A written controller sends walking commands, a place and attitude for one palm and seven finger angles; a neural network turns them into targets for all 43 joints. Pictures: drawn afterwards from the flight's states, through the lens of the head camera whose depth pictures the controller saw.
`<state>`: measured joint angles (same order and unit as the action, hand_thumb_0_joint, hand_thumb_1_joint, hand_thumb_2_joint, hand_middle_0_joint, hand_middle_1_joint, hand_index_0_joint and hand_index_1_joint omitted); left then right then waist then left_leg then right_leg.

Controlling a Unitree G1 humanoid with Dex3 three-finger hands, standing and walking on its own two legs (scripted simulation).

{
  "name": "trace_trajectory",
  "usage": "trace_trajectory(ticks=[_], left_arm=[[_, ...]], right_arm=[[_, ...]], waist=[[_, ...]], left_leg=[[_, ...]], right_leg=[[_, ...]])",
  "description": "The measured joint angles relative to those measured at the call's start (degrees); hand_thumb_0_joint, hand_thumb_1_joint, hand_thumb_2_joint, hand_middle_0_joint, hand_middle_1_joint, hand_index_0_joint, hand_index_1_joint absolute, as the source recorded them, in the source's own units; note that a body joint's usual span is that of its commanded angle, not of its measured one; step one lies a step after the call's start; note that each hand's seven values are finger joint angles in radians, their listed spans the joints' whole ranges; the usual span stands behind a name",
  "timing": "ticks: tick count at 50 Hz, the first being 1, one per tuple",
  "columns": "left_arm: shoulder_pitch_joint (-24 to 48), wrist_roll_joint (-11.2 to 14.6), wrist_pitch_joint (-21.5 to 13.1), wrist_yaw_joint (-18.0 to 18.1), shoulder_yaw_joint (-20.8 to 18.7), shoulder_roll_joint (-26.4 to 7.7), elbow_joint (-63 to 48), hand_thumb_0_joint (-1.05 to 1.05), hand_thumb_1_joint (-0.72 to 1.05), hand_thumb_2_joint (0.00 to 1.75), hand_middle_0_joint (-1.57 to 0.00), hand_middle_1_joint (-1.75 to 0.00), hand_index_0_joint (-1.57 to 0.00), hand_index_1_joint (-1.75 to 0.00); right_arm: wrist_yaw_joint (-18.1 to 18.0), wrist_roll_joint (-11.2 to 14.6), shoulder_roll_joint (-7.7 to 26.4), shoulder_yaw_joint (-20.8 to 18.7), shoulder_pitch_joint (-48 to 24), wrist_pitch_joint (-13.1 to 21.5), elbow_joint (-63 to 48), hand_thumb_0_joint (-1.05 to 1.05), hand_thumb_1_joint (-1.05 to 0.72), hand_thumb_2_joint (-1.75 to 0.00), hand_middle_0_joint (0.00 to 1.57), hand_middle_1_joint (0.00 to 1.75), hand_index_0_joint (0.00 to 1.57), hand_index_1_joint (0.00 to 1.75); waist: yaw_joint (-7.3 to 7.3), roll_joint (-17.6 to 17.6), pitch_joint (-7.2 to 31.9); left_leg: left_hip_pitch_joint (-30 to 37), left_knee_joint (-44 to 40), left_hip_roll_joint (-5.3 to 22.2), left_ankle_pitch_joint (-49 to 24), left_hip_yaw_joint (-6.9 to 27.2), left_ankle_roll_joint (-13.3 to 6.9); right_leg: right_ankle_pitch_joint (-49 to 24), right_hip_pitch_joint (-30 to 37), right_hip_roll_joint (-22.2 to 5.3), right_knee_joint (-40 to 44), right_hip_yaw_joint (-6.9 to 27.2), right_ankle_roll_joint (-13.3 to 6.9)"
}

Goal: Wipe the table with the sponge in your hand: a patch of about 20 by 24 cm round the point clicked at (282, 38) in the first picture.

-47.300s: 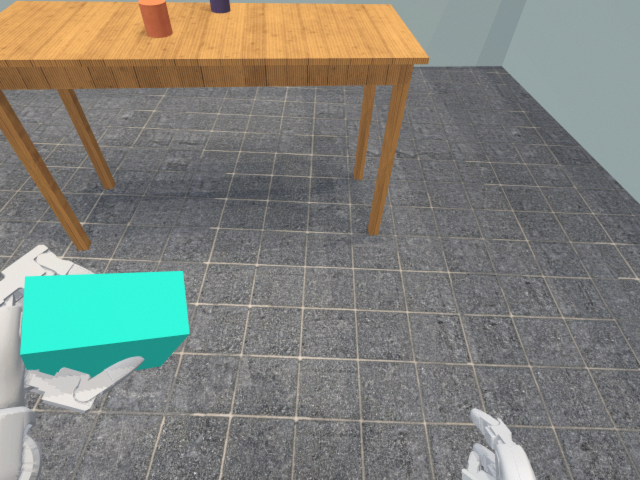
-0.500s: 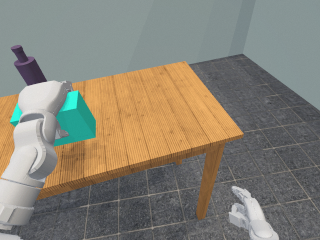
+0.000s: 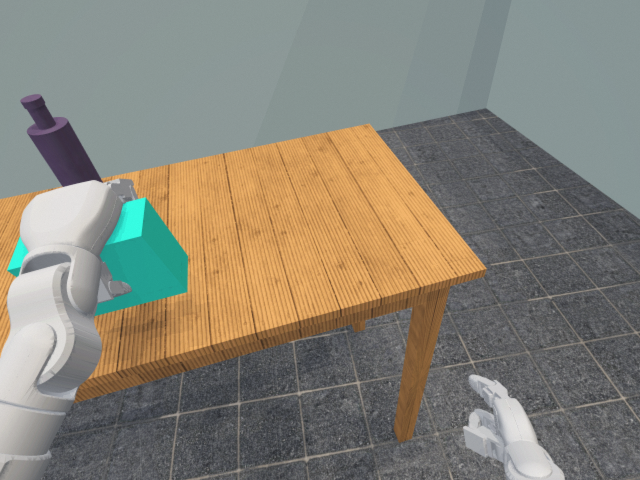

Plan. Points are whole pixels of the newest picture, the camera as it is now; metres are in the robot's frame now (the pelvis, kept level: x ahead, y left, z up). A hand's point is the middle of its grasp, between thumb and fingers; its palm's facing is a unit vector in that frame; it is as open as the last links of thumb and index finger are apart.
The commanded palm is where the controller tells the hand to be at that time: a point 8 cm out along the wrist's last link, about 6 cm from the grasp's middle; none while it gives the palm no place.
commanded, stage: bring the sponge back beside the body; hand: left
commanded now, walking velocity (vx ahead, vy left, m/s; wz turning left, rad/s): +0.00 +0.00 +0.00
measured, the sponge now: (118, 270) +0.28 +0.31 +0.14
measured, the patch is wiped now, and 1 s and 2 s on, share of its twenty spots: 1.00 1.00 1.00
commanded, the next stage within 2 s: step back with the hand held close in 1.28 s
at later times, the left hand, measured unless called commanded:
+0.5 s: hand (94, 281) +0.23 +0.29 +0.18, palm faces +0.18 -0.07 -0.98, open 9.8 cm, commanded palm +0.18 +0.29 +0.25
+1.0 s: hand (80, 323) +0.18 +0.27 +0.18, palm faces +0.26 -0.12 -0.96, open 9.8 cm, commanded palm +0.13 +0.27 +0.25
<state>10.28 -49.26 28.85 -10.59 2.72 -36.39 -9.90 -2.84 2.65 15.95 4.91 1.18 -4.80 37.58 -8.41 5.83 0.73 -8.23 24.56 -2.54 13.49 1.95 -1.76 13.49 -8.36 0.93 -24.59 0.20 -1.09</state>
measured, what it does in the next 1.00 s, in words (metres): stands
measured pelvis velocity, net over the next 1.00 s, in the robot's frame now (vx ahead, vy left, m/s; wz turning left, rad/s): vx -0.02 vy -0.01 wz -0.02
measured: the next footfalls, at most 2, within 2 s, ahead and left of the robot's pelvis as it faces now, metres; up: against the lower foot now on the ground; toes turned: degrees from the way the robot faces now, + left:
none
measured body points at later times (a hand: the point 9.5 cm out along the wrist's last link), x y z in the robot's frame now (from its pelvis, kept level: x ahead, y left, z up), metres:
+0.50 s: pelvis -0.01 -0.01 +0.00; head -0.04 -0.04 +0.45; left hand +0.22 +0.29 +0.23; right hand +0.26 -0.18 -0.07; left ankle +0.00 +0.10 -0.74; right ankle +0.00 -0.11 -0.74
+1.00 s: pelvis -0.02 -0.01 +0.00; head -0.06 -0.05 +0.44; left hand +0.16 +0.27 +0.23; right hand +0.24 -0.18 -0.06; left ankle +0.00 +0.10 -0.74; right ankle +0.00 -0.11 -0.74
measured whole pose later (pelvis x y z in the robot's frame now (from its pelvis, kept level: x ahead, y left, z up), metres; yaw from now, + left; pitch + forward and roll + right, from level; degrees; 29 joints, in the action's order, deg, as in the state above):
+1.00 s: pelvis -0.02 -0.01 +0.00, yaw -1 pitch -7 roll +0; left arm -10.0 -44.8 29.3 -5.1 -1.1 -34.8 -29.4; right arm -3.3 1.9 14.7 5.3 0.2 -3.8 36.1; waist -9.8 6.0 -0.2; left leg -6.2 26.3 -1.4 13.2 1.1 -0.9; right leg 12.7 -6.7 2.1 -26.3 1.0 -1.8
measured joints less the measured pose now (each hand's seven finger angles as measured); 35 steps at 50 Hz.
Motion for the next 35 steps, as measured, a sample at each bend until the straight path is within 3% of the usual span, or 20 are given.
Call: trace_trajectory(ticks=[22, 35], left_arm=[[-7.96, 1.26, 1.18, 0.55, -1.25, 0.03, -8.11, -0.01, -0.49, 1.07, -0.76, -1.34, -0.77, -1.37], [-14.07, 3.02, 0.39, 2.95, -3.05, 0.63, -14.08, -0.01, -0.49, 1.07, -0.76, -1.34, -0.77, -1.37]], right_arm=[[-0.38, -0.34, -0.95, 1.03, -1.73, 0.1, -1.23, 0.02, -0.9, -0.9, 0.2, 0.3, 0.21, 0.3], [-0.18, -0.54, -1.18, 0.7, -1.02, 0.34, -1.23, 0.02, -0.9, -0.9, 0.2, 0.3, 0.2, 0.3]], waist=[[-0.94, -0.07, -0.24], [-0.8, 0.13, -0.5]], left_leg=[[0.74, 0.6, 0.54, -0.18, -0.16, 0.46], [1.41, 0.89, 0.83, -0.32, -0.77, 0.64]], right_leg=[[-0.36, 0.64, 0.55, -0.54, 0.14, -0.43], [-0.59, 0.96, 0.85, -1.13, 0.73, -0.54]])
